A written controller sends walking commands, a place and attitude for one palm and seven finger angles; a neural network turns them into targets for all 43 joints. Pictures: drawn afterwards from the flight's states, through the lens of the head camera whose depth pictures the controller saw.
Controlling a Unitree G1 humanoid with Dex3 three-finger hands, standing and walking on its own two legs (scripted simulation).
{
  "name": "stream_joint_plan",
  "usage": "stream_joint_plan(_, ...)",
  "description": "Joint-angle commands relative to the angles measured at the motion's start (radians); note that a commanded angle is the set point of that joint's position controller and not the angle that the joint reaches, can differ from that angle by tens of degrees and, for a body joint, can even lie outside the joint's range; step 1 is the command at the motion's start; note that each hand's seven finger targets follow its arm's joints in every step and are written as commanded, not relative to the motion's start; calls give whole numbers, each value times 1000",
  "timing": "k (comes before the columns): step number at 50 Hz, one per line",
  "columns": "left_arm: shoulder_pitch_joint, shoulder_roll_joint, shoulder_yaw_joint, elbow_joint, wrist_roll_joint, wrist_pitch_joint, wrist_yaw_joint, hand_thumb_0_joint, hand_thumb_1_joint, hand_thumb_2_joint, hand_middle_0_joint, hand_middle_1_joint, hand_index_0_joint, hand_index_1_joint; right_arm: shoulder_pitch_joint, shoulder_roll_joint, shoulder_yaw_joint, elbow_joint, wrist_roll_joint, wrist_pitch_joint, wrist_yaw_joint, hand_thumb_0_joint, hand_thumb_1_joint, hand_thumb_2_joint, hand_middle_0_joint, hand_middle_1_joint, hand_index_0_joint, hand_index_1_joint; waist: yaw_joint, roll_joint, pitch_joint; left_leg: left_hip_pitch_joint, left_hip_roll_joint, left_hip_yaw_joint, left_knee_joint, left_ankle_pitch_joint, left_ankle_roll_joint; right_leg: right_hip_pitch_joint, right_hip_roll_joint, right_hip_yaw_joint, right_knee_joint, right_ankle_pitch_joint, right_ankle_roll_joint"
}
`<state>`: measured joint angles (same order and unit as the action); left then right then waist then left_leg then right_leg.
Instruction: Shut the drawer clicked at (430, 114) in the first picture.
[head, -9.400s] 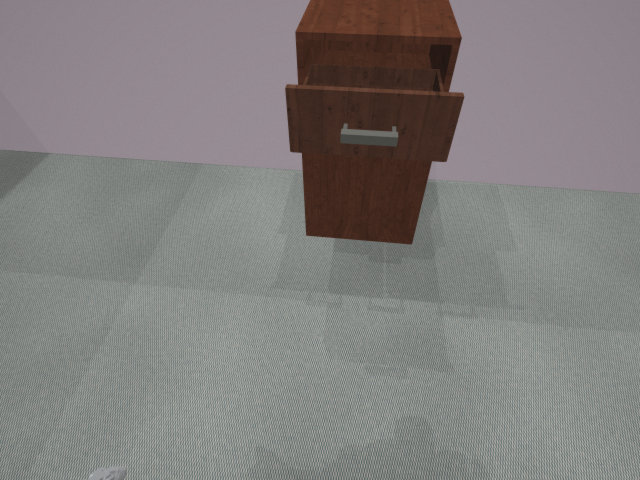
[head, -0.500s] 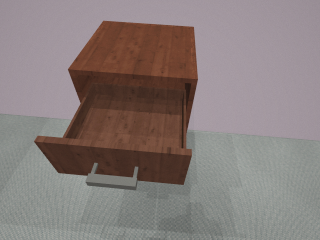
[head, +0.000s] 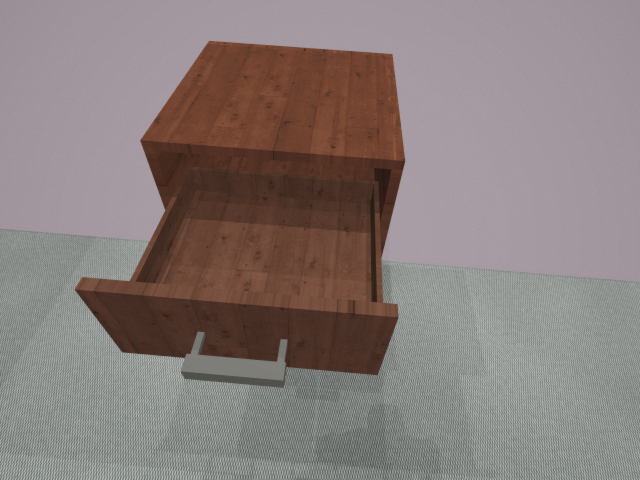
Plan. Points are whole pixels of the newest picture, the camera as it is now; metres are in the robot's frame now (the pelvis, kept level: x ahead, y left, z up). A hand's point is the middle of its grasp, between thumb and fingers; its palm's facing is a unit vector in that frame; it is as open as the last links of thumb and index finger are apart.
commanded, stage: come to a stop and stand still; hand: left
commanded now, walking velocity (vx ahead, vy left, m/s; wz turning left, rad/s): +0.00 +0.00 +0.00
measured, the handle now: (238, 356) +0.29 +0.13 -0.04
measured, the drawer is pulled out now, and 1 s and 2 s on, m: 0.30 0.30 0.30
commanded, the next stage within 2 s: look again from close up in 0.14 s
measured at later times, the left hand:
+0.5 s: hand out of the picture +0.01 +0.17 -0.18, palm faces +0.03 -0.97 -0.23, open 7.4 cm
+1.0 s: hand (203, 448) +0.17 +0.15 -0.05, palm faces +0.25 -0.96 -0.10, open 7.2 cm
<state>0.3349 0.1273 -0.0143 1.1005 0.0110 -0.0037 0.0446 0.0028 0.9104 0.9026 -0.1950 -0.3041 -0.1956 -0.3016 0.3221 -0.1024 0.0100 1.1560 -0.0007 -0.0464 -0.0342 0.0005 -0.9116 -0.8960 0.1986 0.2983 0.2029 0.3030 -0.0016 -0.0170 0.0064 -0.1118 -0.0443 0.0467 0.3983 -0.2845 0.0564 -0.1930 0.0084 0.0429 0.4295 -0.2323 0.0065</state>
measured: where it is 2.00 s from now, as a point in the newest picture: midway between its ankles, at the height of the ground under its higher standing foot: outside the picture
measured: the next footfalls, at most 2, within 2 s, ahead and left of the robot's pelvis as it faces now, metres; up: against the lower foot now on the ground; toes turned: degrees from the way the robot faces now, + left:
none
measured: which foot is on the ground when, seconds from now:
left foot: down 0.00-1.00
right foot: down 0.00-1.00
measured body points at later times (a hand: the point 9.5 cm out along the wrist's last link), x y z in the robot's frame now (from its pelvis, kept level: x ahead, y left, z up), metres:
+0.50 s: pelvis +0.00 +0.00 -0.01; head +0.00 -0.02 +0.44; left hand +0.01 +0.23 -0.16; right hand +0.01 -0.22 -0.17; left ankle -0.04 +0.08 -0.74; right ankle +0.00 -0.13 -0.74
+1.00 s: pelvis +0.00 -0.03 -0.01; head +0.01 -0.05 +0.44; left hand +0.15 +0.20 -0.04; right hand +0.09 -0.28 -0.14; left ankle -0.04 +0.08 -0.74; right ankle +0.00 -0.13 -0.74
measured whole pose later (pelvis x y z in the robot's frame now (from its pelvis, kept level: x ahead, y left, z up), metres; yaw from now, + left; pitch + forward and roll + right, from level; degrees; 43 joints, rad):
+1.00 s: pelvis +0.00 -0.03 -0.01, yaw +4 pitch +3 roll +1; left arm 0.45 0.14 0.06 0.20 -0.15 -0.13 0.04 0.02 0.91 0.90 -0.23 -0.34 -0.23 -0.34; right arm 0.33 -0.22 -0.02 0.85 0.00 -0.24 -0.05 0.01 -0.92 -0.90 0.20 0.30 0.20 0.30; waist -0.04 0.02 -0.06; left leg -0.29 -0.03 -0.02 0.59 -0.36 0.01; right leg -0.35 0.01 -0.03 0.62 -0.34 -0.03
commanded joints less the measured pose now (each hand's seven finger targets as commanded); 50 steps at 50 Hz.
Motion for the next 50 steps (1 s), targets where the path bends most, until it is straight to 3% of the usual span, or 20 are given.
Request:
stream_joint_plan(1,69,86,14,-28,-2,-18,5,0,900,900,-200,-300,-200,-300,86,-103,-22,-16,3,-9,-11,0,-900,-900,200,300,200,300,1,28,67,-15,158,-128,-74,283,-4,-40,-90,59,-41,179,-46)
stream_joint_plan(11,63,90,15,-30,-3,-18,5,0,900,900,-200,-300,-200,-300,80,-103,-18,-13,4,-7,-11,0,-900,-900,200,300,200,300,3,20,75,-18,155,-124,-71,281,-7,-30,-95,60,-49,189,-46)
stream_joint_plan(12,97,131,21,10,16,-40,41,0,900,900,-200,-300,-200,-300,-30,-158,-15,-105,2,-4,-2,0,-900,-900,200,300,200,300,24,26,108,-129,156,-79,123,462,-43,-24,-142,62,-6,529,-29)
stream_joint_plan(13,83,146,23,-28,2,-46,32,0,900,900,-200,-300,-200,-300,17,-113,-12,-130,-8,6,2,0,-900,-900,200,300,200,300,-2,6,43,-131,101,-100,59,102,-42,17,-152,105,5,349,-57)
stream_joint_plan(14,36,125,10,-38,-1,-45,20,0,900,900,-200,-300,-200,-300,47,-108,-10,-130,-9,6,3,0,-900,-900,200,300,200,300,-18,31,24,-133,107,-118,25,62,-33,-5,-131,94,20,170,-67)
stream_joint_plan(15,21,131,16,-48,-3,-35,8,0,900,900,-200,-300,-200,-300,65,-122,-17,-126,-15,2,6,0,-900,-900,200,300,200,300,-13,156,-71,-80,125,-130,21,176,-17,9,-104,65,70,149,-74)
stream_joint_plan(17,22,114,13,-53,0,-22,5,0,900,900,-200,-300,-200,-300,48,-138,-16,-151,-13,4,-1,0,-900,-900,200,300,200,300,1,111,-21,-111,157,-163,15,210,1,-25,-70,25,73,39,-61)
stream_joint_plan(19,17,103,8,-54,1,-19,5,0,900,900,-200,-300,-200,-300,46,-142,-14,-159,-10,7,-2,0,-900,-900,200,300,200,300,0,22,48,-131,153,-161,17,211,2,-48,-72,38,55,51,-62)
stream_joint_plan(21,6,110,11,-59,0,-14,3,0,900,900,-200,-300,-200,-300,48,-148,-14,-162,-10,7,-2,0,-900,-900,200,300,200,300,0,48,78,-137,149,-163,3,202,-1,-65,-72,46,58,52,-64)
stream_joint_plan(23,6,113,11,-66,0,-14,4,0,900,900,-200,-300,-200,-300,42,-149,-13,-161,-8,9,0,0,-900,-900,200,300,200,300,0,8,94,-135,142,-153,-3,162,-2,-72,-77,55,44,53,-62)
stream_joint_plan(31,-5,135,18,-86,0,-12,1,0,900,900,-200,-300,-200,-300,27,-159,-12,-144,-9,8,3,0,-900,-900,200,300,200,300,0,6,86,-94,135,-129,-21,153,-5,-75,-82,78,31,89,-62)
stream_joint_plan(41,-21,151,22,-93,-3,-16,2,0,900,900,-200,-300,-200,-300,26,-156,-13,-108,-8,10,1,0,-900,-900,200,300,200,300,-3,13,35,-46,134,-104,-3,218,-16,-33,-96,85,27,210,-69)
stream_joint_plan(42,84,164,37,-36,5,-38,37,0,900,900,-200,-300,-200,-300,-85,-188,-24,-171,1,12,5,0,-900,-900,200,300,200,300,47,-145,51,-156,156,-63,191,250,-44,32,-153,110,17,627,-26)
stream_joint_plan(43,-704,406,201,-1566,-183,-253,23,0,900,900,-220,-322,-220,-322,-76,-342,-63,-509,49,-145,-31,0,-900,-900,200,300,200,300,-74,52,-471,41,36,-77,57,421,-20,96,-69,49,106,532,-56)
stream_joint_plan(44,-174,308,176,-1299,-101,-208,42,0,900,900,-240,-343,-240,-343,-137,-251,-43,-459,12,-235,-70,0,-900,-900,200,300,200,300,28,277,-444,138,74,-64,69,594,-30,47,-21,0,149,298,-69)
stream_joint_plan(45,129,72,26,-1123,-156,-88,64,0,900,900,-260,-365,-260,-365,-150,-220,-42,-439,22,-272,-56,0,-900,-900,200,300,200,300,-16,259,-299,49,92,-92,67,624,-78,-72,-26,-94,138,86,-43)
stream_joint_plan(46,57,45,46,-1111,-168,-90,50,0,900,900,-280,-387,-280,-387,-97,-240,-52,-414,25,-275,-45,0,-900,-900,200,300,200,300,-48,117,-152,-26,91,-101,105,543,-74,-157,-21,-113,132,71,-27)
stream_joint_plan(47,34,74,79,-1130,-177,-140,22,0,900,900,-300,-408,-300,-408,-126,-256,-71,-470,14,-286,-32,0,-900,-900,200,300,200,300,-50,45,-49,-125,72,-105,151,404,-60,-215,-14,-125,116,79,-29)
stream_joint_plan(49,261,69,143,-1013,-210,-268,-69,0,900,900,-340,-452,-340,-452,-155,-260,-92,-538,-4,-293,-15,0,-900,-900,200,300,200,300,-5,-151,-83,-296,42,-74,244,240,-45,-233,-13,-132,183,140,-22)
stream_joint_plan(50,389,51,163,-936,-220,-334,-125,0,900,900,-360,-473,-360,-473,-176,-255,-97,-567,-1,-290,0,0,-900,-900,200,300,200,300,32,-160,-92,-377,29,-61,279,202,-53,-227,-18,-123,228,156,-26)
